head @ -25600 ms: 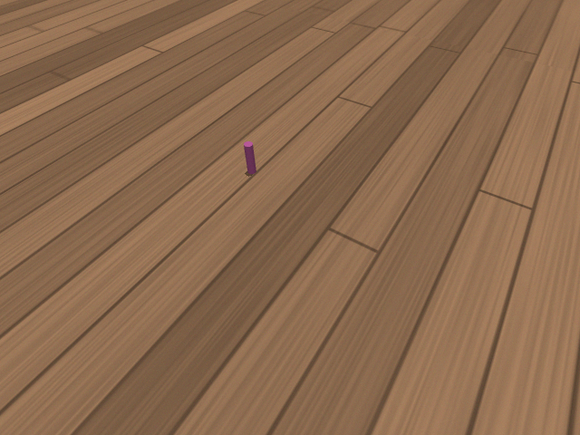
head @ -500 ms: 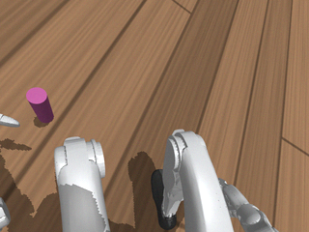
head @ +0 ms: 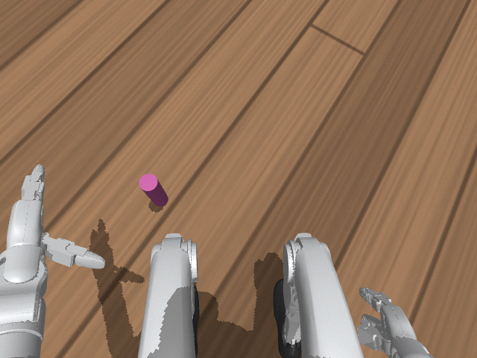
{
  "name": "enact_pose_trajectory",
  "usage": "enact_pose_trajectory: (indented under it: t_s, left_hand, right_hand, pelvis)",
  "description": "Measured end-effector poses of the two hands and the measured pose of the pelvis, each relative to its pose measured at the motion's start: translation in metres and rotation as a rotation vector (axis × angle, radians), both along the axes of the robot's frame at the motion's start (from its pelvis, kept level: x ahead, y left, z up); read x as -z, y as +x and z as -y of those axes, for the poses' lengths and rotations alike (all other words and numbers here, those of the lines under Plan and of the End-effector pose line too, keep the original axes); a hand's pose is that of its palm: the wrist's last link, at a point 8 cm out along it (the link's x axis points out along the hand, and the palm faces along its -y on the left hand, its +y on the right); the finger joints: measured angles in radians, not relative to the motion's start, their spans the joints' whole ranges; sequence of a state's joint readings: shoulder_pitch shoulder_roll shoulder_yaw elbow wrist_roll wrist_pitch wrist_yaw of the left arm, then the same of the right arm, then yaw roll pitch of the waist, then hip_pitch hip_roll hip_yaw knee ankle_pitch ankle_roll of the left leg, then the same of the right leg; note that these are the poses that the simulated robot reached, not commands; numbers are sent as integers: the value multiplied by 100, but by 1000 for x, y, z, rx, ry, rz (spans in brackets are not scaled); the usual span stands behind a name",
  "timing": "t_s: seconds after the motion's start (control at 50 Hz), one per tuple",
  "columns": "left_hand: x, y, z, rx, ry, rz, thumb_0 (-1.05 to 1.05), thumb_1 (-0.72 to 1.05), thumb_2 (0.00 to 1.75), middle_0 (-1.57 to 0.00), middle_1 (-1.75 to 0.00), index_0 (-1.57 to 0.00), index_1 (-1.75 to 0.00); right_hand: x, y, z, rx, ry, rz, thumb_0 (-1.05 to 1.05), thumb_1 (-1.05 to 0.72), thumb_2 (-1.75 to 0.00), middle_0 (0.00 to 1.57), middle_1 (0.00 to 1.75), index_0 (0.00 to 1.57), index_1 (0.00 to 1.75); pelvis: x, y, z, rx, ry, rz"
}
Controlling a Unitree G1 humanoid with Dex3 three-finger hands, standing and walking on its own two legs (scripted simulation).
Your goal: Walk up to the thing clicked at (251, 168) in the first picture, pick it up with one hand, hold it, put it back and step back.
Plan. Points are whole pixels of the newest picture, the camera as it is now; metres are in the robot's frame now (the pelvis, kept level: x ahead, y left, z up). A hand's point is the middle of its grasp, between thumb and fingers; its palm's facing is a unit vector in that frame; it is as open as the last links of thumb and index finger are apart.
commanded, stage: home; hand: left
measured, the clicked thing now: (155, 191) +0.46 +0.24 -0.38
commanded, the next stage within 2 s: none
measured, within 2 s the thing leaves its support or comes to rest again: neither
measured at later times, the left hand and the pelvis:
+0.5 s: hand (45, 258) +0.26 +0.22 +0.12, palm faces +0.20 -0.92 -0.34, open 17.4 cm; pelvis +0.06 -0.01 +0.20, yaw +4 degrees
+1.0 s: hand (2, 305) +0.23 +0.20 +0.19, palm faces +0.21 -0.93 -0.29, open 17.7 cm; pelvis +0.08 +0.00 +0.25, yaw +5 degrees
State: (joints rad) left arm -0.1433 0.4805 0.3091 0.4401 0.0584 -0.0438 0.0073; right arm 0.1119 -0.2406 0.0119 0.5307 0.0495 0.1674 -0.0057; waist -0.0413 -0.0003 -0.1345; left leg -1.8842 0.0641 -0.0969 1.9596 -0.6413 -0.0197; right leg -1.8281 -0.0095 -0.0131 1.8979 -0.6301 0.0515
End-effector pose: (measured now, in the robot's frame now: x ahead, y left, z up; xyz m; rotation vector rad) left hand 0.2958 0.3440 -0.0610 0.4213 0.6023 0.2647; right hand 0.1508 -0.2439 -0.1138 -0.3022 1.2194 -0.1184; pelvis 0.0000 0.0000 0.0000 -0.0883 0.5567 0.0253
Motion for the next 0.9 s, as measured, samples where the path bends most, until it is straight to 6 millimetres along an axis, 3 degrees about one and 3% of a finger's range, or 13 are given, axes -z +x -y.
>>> enact_pose_trajectory:
  t_s: [0.14,0.22,0.32,0.46,0.58,0.7,0.8,0.9]
  left_hand:
    - [-72,-18,20,-84,-17,-31,-2,-52,7,-6,-6,-6,-6]
    - [-109,-25,34,-109,-39,-59,-1,-52,7,-6,-6,-6,-6]
    - [-145,-37,57,-129,-88,-105,-1,-52,7,-6,-6,-6,-6]
    - [-196,-58,82,-156,-145,-143,-1,-53,6,-6,-6,-6,-6]
    - [-242,-70,97,-146,-165,-131,-1,-54,6,-5,-6,-6,-6]
    - [-277,-78,108,-120,-180,-88,-1,-56,4,-5,-6,-5,-6]
    - [-285,-86,109,-122,-196,-80,-1,-57,4,-5,-5,-5,-5]
    - [-280,-94,107,-139,-204,-103,-1,-58,3,-5,-5,-5,-5]
  right_hand:
    - [-84,54,6,-16,-34,194,1,-90,-90,21,30,20,30]
    - [-128,74,9,-15,-38,287,1,-90,-90,21,30,20,30]
    - [-175,82,9,-7,-38,345,1,-90,-90,21,30,20,30]
    - [-229,76,5,21,-41,376,1,-90,-90,21,30,20,30]
    - [-262,75,-2,48,-41,431,1,-90,-90,21,30,20,30]
    - [-283,86,-12,54,-24,515,1,-90,-90,21,30,20,30]
    - [-294,100,-21,25,-5,566,1,-90,-90,21,30,20,30]
    - [-302,109,-25,-14,-1,599,1,-90,-90,21,30,20,30]
  pelvis:
    - [-68,19,11,-21,23,48]
    - [-103,30,13,-29,31,91]
    - [-143,43,14,-40,40,152]
    - [-192,59,13,-54,52,246]
    - [-222,72,9,-61,58,319]
    - [-237,81,3,-61,62,370]
    - [-243,83,2,-63,65,395]
    - [-245,81,3,-68,67,410]
